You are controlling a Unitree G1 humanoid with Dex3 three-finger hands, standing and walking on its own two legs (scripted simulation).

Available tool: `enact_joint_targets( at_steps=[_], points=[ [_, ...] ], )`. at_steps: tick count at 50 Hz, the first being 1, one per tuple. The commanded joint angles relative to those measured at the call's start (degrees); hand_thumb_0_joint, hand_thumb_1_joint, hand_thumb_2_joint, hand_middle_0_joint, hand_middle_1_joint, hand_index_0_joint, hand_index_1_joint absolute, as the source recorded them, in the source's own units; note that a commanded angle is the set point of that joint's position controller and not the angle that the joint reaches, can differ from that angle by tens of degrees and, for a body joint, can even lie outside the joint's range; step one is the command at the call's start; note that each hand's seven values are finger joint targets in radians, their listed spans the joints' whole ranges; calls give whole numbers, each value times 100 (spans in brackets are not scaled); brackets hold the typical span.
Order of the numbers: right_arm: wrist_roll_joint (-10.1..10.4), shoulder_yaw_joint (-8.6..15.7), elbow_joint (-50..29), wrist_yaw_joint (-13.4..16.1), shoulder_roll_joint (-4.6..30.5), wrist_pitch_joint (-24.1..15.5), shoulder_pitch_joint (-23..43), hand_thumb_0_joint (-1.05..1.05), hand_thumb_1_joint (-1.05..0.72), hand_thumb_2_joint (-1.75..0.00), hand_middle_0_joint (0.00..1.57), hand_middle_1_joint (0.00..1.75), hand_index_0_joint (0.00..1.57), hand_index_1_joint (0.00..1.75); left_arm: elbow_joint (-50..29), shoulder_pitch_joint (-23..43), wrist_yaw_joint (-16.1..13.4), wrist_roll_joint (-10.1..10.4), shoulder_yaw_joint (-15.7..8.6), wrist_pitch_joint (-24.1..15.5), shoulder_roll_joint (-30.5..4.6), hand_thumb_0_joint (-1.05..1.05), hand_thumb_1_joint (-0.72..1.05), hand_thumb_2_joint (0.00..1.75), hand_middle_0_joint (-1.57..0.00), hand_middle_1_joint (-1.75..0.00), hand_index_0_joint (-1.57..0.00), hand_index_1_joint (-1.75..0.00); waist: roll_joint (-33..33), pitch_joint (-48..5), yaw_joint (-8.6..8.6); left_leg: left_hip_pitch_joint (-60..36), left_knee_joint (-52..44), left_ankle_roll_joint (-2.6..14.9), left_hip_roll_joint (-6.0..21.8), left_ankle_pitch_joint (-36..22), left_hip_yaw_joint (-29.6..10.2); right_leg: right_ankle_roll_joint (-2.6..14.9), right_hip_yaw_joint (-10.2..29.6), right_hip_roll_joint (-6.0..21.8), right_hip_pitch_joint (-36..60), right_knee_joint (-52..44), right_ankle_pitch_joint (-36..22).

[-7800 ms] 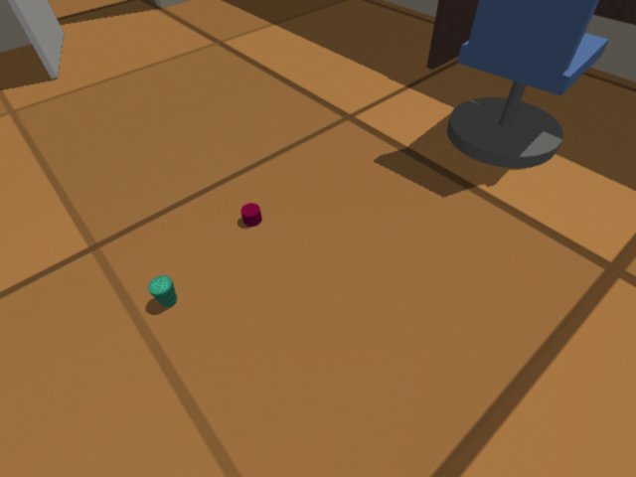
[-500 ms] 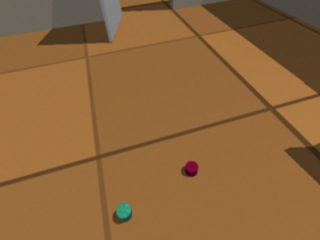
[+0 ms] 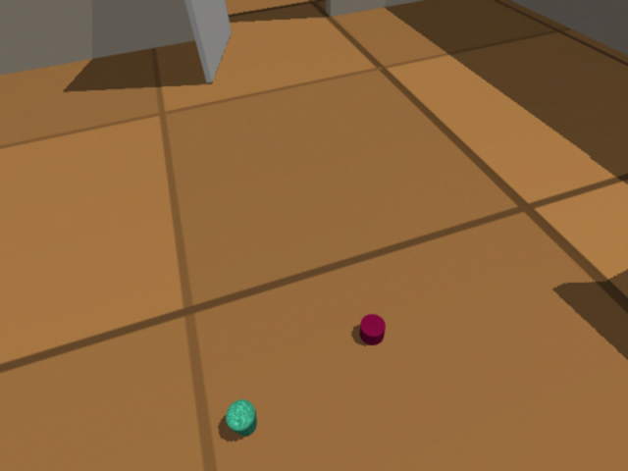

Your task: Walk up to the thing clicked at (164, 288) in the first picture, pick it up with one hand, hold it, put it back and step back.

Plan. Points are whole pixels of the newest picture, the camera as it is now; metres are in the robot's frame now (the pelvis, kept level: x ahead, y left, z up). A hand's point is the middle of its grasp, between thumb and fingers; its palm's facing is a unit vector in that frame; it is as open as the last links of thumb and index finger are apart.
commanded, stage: walk up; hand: left
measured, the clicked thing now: (243, 420) +0.39 +0.28 -0.73
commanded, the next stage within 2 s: stand in 0.30 s
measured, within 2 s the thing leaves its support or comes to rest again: neither
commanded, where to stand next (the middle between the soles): +0.03 +0.03 m, yaw +2 degrees
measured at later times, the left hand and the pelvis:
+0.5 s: hand out of the picture +0.07 +0.25 -0.15, palm faces -0.04 -0.94 -0.35, open 7.4 cm; pelvis -0.01 +0.00 +0.00, yaw +0 degrees
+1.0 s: hand out of the picture +0.05 +0.25 -0.15, palm faces -0.03 -0.94 -0.35, open 7.4 cm; pelvis -0.02 -0.01 +0.00, yaw +1 degrees
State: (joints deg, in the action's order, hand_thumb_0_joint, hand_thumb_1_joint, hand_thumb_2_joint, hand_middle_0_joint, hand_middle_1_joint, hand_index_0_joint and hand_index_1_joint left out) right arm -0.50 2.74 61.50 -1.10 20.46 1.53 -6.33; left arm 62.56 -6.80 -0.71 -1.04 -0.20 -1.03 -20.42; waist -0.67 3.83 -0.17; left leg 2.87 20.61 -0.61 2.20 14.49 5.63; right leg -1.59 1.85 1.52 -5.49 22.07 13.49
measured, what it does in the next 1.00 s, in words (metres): stands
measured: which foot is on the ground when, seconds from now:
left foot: down 0.00-1.00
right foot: down 0.00-1.00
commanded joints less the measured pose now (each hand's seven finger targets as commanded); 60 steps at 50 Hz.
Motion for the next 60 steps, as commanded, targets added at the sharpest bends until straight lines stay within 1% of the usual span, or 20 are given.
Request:
enact_joint_targets(
  at_steps=[1, 5, 8, 14, 15, 17, 19, 25, 27, 28, 32, 42, 44, 49, 50, 51, 52, 57, 59, 60],
  points=[
    [-13, 255, -390, 62, 1181, -103, 221, 0, -90, -90, 20, 30, 20, 30, -333, 205, -110, 7, -274, -141, -1313, 0, 90, 90, -20, -30, -20, -30, 112, -433, -2, -187, -272, 253, 516, -1108, -467, 337, 337, 493, -195, -201, -1848],
    [-8, 245, -403, 54, 1171, -97, 209, 0, -90, -90, 20, 30, 20, 30, -334, 116, -115, -1, -288, -151, -1336, 0, 90, 90, -20, -30, -20, -30, 135, -493, 21, -235, -184, 265, 515, -1111, -430, 362, 396, 531, -193, -222, -1933],
    [-22, 256, -399, 53, 1200, -91, 149, 0, -90, -90, 20, 30, 20, 30, -375, 187, -118, -14, -293, -150, -1352, 0, 90, 90, -20, -30, -20, -30, 148, -469, -21, -195, -203, 249, 510, -1043, -440, 396, 455, 546, -230, -237, -1842],
    [-17, 270, -402, 54, 1245, -105, 199, 0, -90, -90, 20, 30, 20, 30, -352, 96, -111, 5, -279, -135, -1317, 0, 90, 90, -20, -30, -20, -30, 18, -390, 13, -217, -301, 299, 571, -972, -450, 357, 350, 439, -305, -180, -1701],
    [0, 150, -334, 96, 1047, -160, 220, 0, -90, -90, 20, 30, 20, 30, -319, 257, -80, 59, -198, -88, -1190, 0, 90, 90, -20, -30, -20, -30, 281, -375, -84, -130, -473, 228, 668, -1343, -611, 306, 382, 530, -284, -326, -1807],
    [-10, 151, -284, 126, 1177, -205, 228, 0, -90, -90, 20, 30, 20, 30, -350, 199, -55, 60, -198, -61, -1171, 0, 90, 90, -20, -30, -20, -30, 119, -406, -39, -250, -492, 193, 664, -1478, -583, 260, 388, 522, -269, -390, -1803],
    [-8, 121, -228, 135, 1148, -232, 222, 0, -90, -90, 20, 30, 20, 30, -316, 185, -44, 59, -197, -58, -1218, 0, 90, 90, -20, -30, -20, -30, 109, -455, -43, -260, -517, 174, 678, -1556, -612, 260, 344, 531, -182, -421, -1781],
    [-21, 93, -116, 141, 1145, -270, 218, 0, -90, -90, 20, 30, 20, 30, -294, 205, -25, 47, -179, -60, -1210, 0, 90, 90, -20, -30, -20, -30, 30, -480, -62, -205, -616, 130, 661, -1308, -582, 259, 367, 557, -132, -565, -1592],
    [-26, 77, -80, 141, 1132, -280, 150, 0, -90, -90, 20, 30, 20, 30, -289, 209, -15, 44, -185, -53, -1224, 0, 90, 90, -20, -30, -20, -30, -39, -466, -66, -87, -673, 125, 649, -1110, -566, 264, 387, 566, -85, -604, -1458],
    [-17, 83, -72, 137, 1142, -288, 219, 0, -90, -90, 20, 30, 20, 30, -282, 158, -14, 44, -182, -58, -1231, 0, 90, 90, -20, -30, -20, -30, -32, -493, -30, -181, -647, 126, 671, -1229, -604, 272, 361, 568, -91, -585, -1509],
    [-17, 65, -54, 140, 1114, -313, 161, 0, -90, -90, 20, 30, 20, 30, -277, 195, -6, 39, -185, -64, -1233, 0, 90, 90, -20, -30, -20, -30, 0, -507, -56, -146, -653, 116, 669, -1269, -603, 266, 376, 583, -96, -571, -1549],
    [-25, 61, -1, 139, 1147, -304, 150, 0, -90, -90, 20, 30, 20, 30, -252, 188, 0, 39, -165, -73, -1189, 0, 90, 90, -20, -30, -20, -30, 52, -421, -43, -21, -673, 132, 647, -922, -636, 257, 377, 591, -172, -687, -1295],
    [-28, 56, -14, 131, 1120, -300, 163, 0, -90, -90, 20, 30, 20, 30, -227, 181, -4, 41, -159, -79, -1190, 0, 90, 90, -20, -30, -20, -30, 137, -451, -45, -88, -635, 130, 666, -1058, -651, 262, 360, 589, -199, -662, -1335],
    [-25, 58, 29, 119, 1146, -291, 162, 0, -90, -90, 20, 30, 20, 30, -211, 145, 8, 48, -142, -76, -1181, 0, 90, 90, -20, -30, -20, -30, 72, -344, -42, 11, -658, 117, 630, -750, -657, 265, 395, 580, -291, -759, -1055],
    [-30, 62, 41, 120, 1144, -288, 132, 0, -90, -90, 20, 30, 20, 30, -207, 140, 8, 44, -160, -70, -1231, 0, 90, 90, -20, -30, -20, -30, 70, -327, -48, 22, -684, 112, 615, -615, -651, 266, 411, 576, -328, -785, -945],
    [-35, 51, 40, 114, 1112, -290, 92, 0, -90, -90, 20, 30, 20, 30, -221, 174, 3, 44, -167, -77, -1269, 0, 90, 90, -20, -30, -20, -30, 112, -352, -64, 71, -674, 116, 623, -660, -668, 279, 403, 576, -231, -767, -938],
    [-36, 59, 40, 108, 1126, -286, 137, 0, -90, -90, 20, 30, 20, 30, -218, 154, -1, 40, -162, -85, -1261, 0, 90, 90, -20, -30, -20, -30, 147, -377, -37, 43, -628, 126, 636, -754, -675, 278, 403, 587, -237, -753, -1009],
    [-25, 48, 37, 122, 1148, -301, 76, 0, -90, -90, 20, 30, 20, 30, -211, 150, 7, 51, -154, -77, -1210, 0, 90, 90, -20, -30, -20, -30, -24, -494, -61, 40, -615, 109, 632, -924, -656, 283, 395, 599, -134, -675, -1260],
    [-17, 39, 27, 121, 1121, -305, 112, 0, -90, -90, 20, 30, 20, 30, -205, 119, 0, 48, -148, -87, -1227, 0, 90, 90, -20, -30, -20, -30, 39, -518, -35, -16, -581, 117, 654, -1156, -674, 287, 357, 603, -133, -626, -1446],
    [-13, 32, 42, 123, 1132, -299, 104, 0, -90, -90, 20, 30, 20, 30, -194, 119, -2, 54, -142, -90, -1206, 0, 90, 90, -20, -30, -20, -30, 79, -458, -30, 28, -582, 116, 643, -1097, -681, 274, 357, 598, -135, -665, -1403]
  ],
)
